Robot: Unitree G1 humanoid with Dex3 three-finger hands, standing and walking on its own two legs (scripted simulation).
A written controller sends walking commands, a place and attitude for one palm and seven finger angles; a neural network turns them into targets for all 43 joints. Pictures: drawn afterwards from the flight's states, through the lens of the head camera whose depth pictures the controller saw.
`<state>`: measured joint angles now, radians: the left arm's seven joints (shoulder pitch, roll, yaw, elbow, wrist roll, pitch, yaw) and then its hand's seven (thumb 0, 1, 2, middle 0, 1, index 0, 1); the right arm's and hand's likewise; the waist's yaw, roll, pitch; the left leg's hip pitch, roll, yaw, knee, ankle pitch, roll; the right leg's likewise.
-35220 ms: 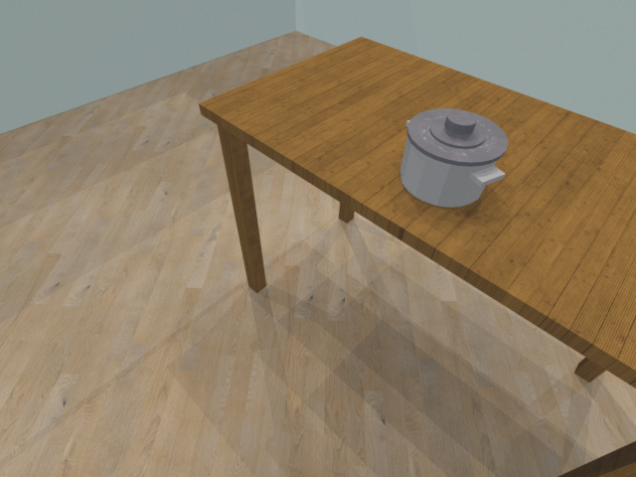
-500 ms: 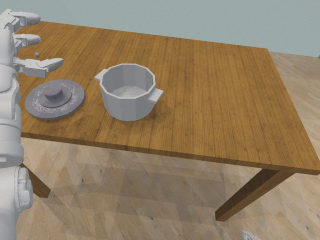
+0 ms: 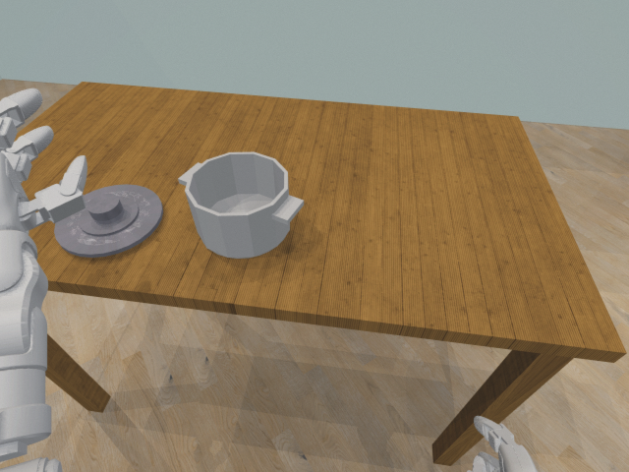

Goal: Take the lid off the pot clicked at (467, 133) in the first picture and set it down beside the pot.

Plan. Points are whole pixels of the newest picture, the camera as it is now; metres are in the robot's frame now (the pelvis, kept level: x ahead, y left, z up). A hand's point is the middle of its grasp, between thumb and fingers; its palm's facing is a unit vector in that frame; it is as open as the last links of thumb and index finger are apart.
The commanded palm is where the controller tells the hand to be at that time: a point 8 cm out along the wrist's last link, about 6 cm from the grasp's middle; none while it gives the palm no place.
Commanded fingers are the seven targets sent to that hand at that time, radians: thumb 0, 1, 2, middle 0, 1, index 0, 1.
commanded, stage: draw the hand back to the body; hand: left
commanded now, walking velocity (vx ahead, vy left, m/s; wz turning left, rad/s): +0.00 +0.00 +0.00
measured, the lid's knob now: (105, 207) +0.50 +0.40 +0.03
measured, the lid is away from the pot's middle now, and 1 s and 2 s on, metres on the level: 0.23 0.23 0.23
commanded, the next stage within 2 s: step back with the hand held close in 1.06 s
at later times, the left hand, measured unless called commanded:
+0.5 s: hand (41, 268) +0.23 +0.26 +0.22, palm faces +0.51 -0.83 -0.23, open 7.5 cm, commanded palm +0.17 +0.29 +0.22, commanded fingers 0.00 0.90 0.90 -0.20 -0.30 -0.20 -0.30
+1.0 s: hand (2, 361) +0.15 +0.25 +0.21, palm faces +0.45 -0.83 -0.33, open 7.4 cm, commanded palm +0.10 +0.29 +0.21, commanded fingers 0.00 0.90 0.90 -0.20 -0.30 -0.20 -0.30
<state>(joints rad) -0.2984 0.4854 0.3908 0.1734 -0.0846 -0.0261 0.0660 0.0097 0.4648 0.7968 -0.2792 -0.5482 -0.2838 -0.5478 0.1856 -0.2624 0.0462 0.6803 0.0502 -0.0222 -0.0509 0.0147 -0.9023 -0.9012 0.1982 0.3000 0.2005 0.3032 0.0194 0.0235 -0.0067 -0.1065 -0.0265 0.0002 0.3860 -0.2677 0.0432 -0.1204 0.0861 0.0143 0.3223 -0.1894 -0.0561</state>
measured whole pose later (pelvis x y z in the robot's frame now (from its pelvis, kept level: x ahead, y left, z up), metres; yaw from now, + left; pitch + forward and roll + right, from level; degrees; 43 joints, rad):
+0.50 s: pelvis -0.03 -0.02 +0.00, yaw +1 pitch -6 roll -1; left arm 0.03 0.40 0.39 -0.16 -0.13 -0.04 0.09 0.02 0.88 0.89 -0.21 -0.31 -0.21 -0.31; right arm 0.14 -0.24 0.04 0.71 0.02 -0.07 -0.06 0.02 -0.90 -0.90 0.20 0.30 0.20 0.30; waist 0.05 0.05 0.03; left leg -0.05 -0.01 -0.02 0.40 -0.24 0.02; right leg -0.06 0.10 -0.01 0.31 -0.16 -0.08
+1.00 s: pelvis -0.03 +0.00 +0.00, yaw +1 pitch -7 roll -1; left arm 0.41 0.37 0.34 -0.53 -0.10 -0.09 0.07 0.02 0.89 0.90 -0.21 -0.30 -0.21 -0.30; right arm 0.16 -0.21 0.04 0.69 0.00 -0.11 -0.05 0.02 -0.90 -0.90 0.20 0.30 0.20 0.30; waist 0.08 0.06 0.03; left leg -0.01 -0.04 -0.02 0.38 -0.24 0.05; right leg -0.01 0.07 0.00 0.30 -0.16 -0.05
